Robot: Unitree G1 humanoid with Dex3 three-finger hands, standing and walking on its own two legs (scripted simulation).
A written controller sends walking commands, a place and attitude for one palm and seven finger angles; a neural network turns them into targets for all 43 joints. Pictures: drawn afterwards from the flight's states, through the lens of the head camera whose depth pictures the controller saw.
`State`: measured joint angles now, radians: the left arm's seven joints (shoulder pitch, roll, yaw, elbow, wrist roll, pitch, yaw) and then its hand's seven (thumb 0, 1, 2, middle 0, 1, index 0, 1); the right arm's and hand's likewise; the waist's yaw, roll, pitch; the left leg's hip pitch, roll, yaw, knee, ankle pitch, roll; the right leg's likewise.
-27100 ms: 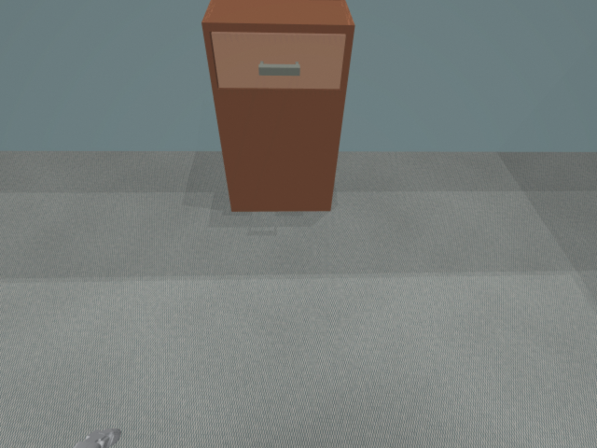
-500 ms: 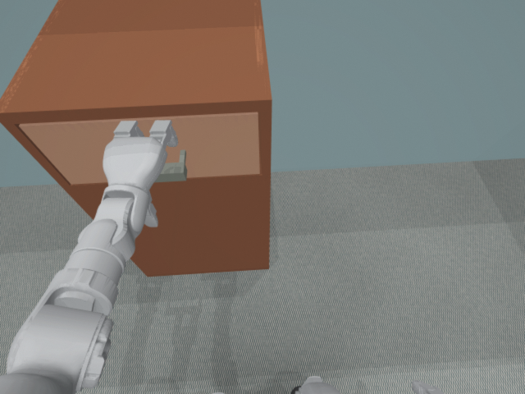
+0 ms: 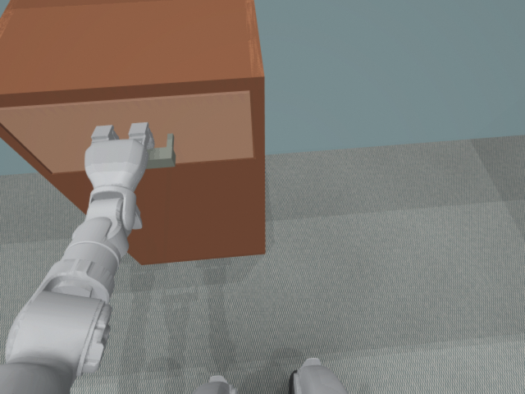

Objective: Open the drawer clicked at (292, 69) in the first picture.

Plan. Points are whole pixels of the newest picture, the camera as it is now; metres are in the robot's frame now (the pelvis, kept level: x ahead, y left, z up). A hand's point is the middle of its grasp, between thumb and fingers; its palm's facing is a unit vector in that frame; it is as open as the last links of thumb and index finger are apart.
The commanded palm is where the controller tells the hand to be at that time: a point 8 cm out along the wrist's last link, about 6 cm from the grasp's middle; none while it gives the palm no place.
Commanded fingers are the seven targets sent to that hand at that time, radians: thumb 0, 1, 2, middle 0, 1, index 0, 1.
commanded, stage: lower the fingers behind the handle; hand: left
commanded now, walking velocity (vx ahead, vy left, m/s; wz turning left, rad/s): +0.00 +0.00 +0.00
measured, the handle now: (138, 150) +0.53 +0.22 -0.01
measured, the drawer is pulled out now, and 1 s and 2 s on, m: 0.00 0.00 0.00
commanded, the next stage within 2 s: lift the fingers back up to retry in 0.96 s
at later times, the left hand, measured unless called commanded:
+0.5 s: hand (129, 178) +0.46 +0.22 +0.00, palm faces +0.02 +0.02 -1.00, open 14.1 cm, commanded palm +0.43 +0.22 +0.03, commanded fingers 0.00 -0.50 0.30 -0.30 -1.20 -0.30 -1.20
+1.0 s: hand (130, 180) +0.46 +0.22 +0.00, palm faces -0.02 +0.01 -1.00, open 14.3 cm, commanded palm +0.43 +0.22 +0.02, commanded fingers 0.00 -0.50 0.30 -0.30 -1.20 -0.30 -1.20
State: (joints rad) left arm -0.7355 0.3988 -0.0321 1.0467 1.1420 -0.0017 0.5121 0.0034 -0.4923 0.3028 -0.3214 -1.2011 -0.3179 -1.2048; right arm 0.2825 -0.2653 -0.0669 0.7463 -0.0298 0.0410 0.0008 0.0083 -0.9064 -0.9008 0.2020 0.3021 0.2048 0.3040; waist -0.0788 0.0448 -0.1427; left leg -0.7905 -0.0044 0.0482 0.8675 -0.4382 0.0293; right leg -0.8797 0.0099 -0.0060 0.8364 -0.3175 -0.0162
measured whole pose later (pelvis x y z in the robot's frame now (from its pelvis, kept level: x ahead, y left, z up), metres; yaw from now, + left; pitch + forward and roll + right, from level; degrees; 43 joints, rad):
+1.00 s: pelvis -0.01 +0.00 -0.01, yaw +0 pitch +23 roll +0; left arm -0.76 0.45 -0.06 1.00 1.09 -0.03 0.41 0.00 -0.49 0.30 -0.19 -1.21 -0.23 -1.15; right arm 0.33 -0.25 -0.04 0.72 -0.01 0.04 -0.02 0.01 -0.91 -0.90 0.20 0.30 0.21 0.30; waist -0.08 0.04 -0.16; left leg -0.89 0.00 0.05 0.96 -0.47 0.03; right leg -0.97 0.01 -0.01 0.92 -0.34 -0.02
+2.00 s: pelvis +0.02 -0.01 +0.03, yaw +1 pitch +15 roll +0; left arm -0.67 0.38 -0.10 0.91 1.08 -0.02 0.33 0.00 -0.49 0.30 -0.32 -1.20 -0.32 -1.20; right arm 0.25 -0.25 -0.05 0.70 0.00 0.07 -0.04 0.01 -0.91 -0.90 0.20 0.30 0.21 0.30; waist -0.04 0.05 -0.10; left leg -0.56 -0.01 0.02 0.68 -0.38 0.02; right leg -0.65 0.01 -0.02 0.67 -0.28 -0.03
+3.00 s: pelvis +0.02 +0.00 +0.02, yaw +0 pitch +17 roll +0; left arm -0.73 0.40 -0.08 0.96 1.11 0.01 0.41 0.00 -0.49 0.30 -0.32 -1.20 -0.32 -1.20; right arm 0.27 -0.25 -0.06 0.72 0.00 0.05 -0.02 0.01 -0.91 -0.90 0.20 0.30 0.21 0.30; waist -0.06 0.05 -0.11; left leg -0.62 -0.01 0.04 0.72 -0.39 0.03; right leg -0.71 0.01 -0.01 0.70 -0.28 -0.02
